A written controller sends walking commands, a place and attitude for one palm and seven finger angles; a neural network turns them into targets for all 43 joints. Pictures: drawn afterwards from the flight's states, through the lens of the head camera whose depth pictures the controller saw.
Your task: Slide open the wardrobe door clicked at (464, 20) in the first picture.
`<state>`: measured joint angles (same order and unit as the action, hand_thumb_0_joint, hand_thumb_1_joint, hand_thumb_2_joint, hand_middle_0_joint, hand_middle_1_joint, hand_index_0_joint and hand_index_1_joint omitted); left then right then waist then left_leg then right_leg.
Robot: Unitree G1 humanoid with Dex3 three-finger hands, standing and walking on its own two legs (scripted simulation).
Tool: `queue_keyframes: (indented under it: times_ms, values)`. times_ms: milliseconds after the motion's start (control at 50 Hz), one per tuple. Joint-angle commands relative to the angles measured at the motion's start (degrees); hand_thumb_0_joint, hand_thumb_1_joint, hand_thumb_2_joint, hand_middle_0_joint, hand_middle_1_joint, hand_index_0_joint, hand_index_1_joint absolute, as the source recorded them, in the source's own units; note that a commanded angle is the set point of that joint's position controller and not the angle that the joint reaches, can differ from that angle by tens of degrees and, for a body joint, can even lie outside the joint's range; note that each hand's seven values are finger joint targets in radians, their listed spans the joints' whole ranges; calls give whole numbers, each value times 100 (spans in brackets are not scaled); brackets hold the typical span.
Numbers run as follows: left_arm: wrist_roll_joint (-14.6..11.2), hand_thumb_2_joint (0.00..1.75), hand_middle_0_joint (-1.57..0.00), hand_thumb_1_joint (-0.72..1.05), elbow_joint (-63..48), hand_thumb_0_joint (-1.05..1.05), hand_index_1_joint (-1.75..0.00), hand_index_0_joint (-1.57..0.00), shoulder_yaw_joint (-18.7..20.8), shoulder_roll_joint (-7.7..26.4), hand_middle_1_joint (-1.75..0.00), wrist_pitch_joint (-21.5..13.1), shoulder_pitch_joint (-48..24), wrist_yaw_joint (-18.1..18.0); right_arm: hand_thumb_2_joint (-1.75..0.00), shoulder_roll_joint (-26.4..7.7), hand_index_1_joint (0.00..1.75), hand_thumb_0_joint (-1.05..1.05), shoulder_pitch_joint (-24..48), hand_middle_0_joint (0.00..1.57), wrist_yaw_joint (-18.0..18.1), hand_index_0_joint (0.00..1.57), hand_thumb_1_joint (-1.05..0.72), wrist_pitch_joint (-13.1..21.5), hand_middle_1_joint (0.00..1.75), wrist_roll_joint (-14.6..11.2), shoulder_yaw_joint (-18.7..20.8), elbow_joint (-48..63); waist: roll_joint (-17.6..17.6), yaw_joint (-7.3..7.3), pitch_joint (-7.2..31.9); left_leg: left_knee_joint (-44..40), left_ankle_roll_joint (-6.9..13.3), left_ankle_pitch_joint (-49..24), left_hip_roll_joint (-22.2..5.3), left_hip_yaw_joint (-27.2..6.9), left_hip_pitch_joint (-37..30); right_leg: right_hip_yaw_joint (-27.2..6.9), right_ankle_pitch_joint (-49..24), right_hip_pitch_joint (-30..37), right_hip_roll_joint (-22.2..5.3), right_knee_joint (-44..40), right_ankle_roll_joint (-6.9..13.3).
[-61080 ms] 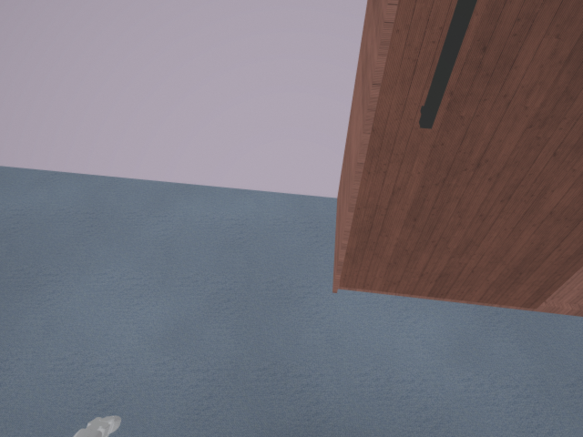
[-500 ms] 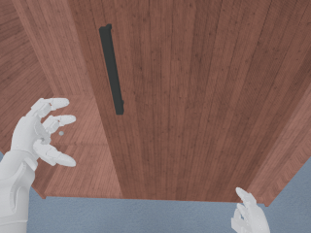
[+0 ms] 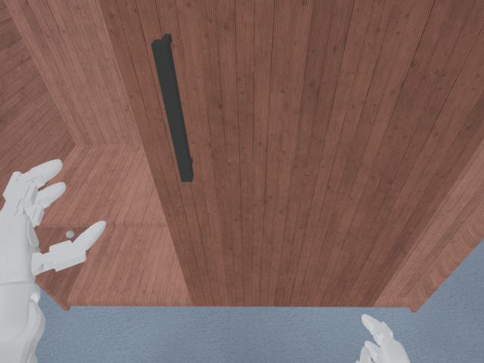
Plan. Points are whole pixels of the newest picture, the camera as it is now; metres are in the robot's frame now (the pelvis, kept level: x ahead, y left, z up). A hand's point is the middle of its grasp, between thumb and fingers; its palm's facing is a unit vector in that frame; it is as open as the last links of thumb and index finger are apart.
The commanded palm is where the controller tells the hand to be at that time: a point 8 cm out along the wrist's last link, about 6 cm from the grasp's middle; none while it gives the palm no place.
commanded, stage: draw the hand back to the body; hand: left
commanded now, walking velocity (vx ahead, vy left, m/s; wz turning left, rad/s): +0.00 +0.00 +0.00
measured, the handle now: (178, 116) +0.49 +0.19 +0.19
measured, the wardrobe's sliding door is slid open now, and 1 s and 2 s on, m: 0.54 0.54 0.54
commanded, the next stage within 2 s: step back with the hand held close in 0.56 s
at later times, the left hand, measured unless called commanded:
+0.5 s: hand (58, 251) +0.20 +0.27 +0.15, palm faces +0.48 -0.81 -0.34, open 7.5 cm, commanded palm +0.15 +0.30 +0.17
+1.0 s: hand (63, 264) +0.19 +0.26 +0.15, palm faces +0.35 -0.81 -0.48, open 7.4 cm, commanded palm +0.13 +0.31 +0.17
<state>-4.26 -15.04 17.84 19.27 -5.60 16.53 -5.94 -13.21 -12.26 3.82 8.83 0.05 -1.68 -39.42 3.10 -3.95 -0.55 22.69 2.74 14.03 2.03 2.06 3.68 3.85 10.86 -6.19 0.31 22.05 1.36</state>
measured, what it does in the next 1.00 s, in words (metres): stands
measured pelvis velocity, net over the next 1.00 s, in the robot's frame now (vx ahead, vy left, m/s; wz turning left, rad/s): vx -0.02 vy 0.01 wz -0.02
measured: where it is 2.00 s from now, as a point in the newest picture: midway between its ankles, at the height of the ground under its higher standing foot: outside the picture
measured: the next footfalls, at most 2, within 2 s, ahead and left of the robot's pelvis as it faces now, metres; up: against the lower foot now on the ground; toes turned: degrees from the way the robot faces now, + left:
none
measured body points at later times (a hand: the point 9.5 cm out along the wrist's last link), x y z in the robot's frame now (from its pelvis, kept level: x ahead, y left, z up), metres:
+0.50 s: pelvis +0.01 +0.00 +0.00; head -0.02 -0.01 +0.45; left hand +0.17 +0.31 +0.17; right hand +0.21 -0.21 -0.08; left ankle -0.01 +0.08 -0.74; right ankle +0.02 -0.10 -0.74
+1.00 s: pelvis -0.02 +0.01 -0.01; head -0.01 +0.00 +0.44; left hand +0.16 +0.30 +0.17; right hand +0.16 -0.24 -0.08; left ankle -0.01 +0.08 -0.74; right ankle +0.02 -0.10 -0.74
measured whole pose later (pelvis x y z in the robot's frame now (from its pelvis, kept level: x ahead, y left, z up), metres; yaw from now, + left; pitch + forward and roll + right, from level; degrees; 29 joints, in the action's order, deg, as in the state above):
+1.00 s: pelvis -0.02 +0.01 -0.01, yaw -1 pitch +1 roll +0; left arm -2.5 -25.1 20.8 22.2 -8.6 31.1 -6.2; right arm -14.3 -11.0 4.4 1.7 -0.3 0.6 -32.2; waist 1.8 -0.5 0.8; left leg 27.4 3.8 14.0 2.4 3.7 14.2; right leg 2.5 10.0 -16.8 -0.3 26.2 0.4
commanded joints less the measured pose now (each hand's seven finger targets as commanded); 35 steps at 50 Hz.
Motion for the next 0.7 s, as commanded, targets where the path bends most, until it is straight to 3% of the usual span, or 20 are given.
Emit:
queue_keyframes:
  times_ms: [0,20,60,160,260,280,420,500,620,660,680]
  values:
    - [9,76,-21,61,-1330,0,-47,-21,724,1152,-47,-350,-98,10,-90,-671,30,0,816,20,3,20,-90,262,30,21,289,1078,-38,-139,542,-445,-254,-1452,-293,-355,319,-204,-834,475,-67,-203,36]
    - [-6,78,-21,65,-1413,0,-45,-21,626,1034,-45,-327,-31,35,-90,-638,30,0,803,20,-15,20,-90,225,30,14,275,1114,51,-117,494,-453,-282,-1562,-317,-367,333,-201,-860,482,-87,-171,35]
    - [11,81,-21,72,-1730,0,-41,-21,722,1139,-41,-328,-15,35,-90,-646,30,0,782,20,-30,20,-90,190,30,25,303,1143,114,-98,631,-381,-309,-1801,-333,-348,232,-223,-1005,485,-76,-173,27]
    - [21,90,-20,90,-1931,0,-30,-20,806,1178,-30,-250,253,14,-90,-622,30,0,755,20,-25,20,-90,145,30,39,294,1175,237,-81,464,-362,-347,-1913,-341,-369,264,-196,-1014,402,-71,-192,28]
    - [48,90,-20,90,-1895,0,-30,-20,636,1082,-30,-180,-108,-39,-90,-642,30,0,750,20,30,20,-90,131,30,37,279,1144,111,-1,295,-385,-299,-1527,-325,-373,267,-184,-762,214,-65,-251,24]
    - [53,90,-20,90,-1881,0,-30,-20,642,1078,-30,-176,-126,-52,-90,-646,30,0,723,20,40,20,-90,126,30,37,286,1130,143,0,403,-371,-295,-1517,-319,-366,220,-192,-752,238,-71,-243,27]
    - [35,90,-20,90,-1764,0,-30,-20,655,1082,-30,-145,-26,-57,-90,-615,30,0,821,20,56,20,-90,116,30,46,251,1148,-2,-68,407,-433,-264,-1254,-305,-390,299,-188,-619,356,-87,-249,36]
    - [26,90,-20,90,-1789,0,-30,-20,808,1202,-30,-160,127,-50,-90,-620,30,0,846,20,35,20,-90,110,30,56,258,1145,83,-112,430,-418,-272,-1325,-289,-367,336,-210,-734,453,-84,-272,49]
    - [17,90,-20,90,-1791,0,-30,-20,724,1097,-30,-178,140,-23,-90,-594,30,0,846,20,29,20,-90,96,30,45,265,1138,103,-70,339,-425,-254,-1292,-310,-333,350,-217,-710,414,-100,-304,40]
    - [3,90,-20,90,-1877,0,-30,-20,876,1270,-30,-195,-41,-43,-90,-610,30,0,860,20,50,20,-90,88,30,47,275,1144,89,-86,358,-420,-217,-1164,-297,-319,338,-242,-654,404,-93,-348,35]
    - [66,90,-20,90,-2306,0,-30,-20,1527,1927,-30,-496,-764,-126,-90,-709,30,0,866,20,51,20,-90,-22,30,-53,248,1455,-33,185,-120,-222,-68,-480,-419,-437,914,-869,-686,-245,-404,-585,18]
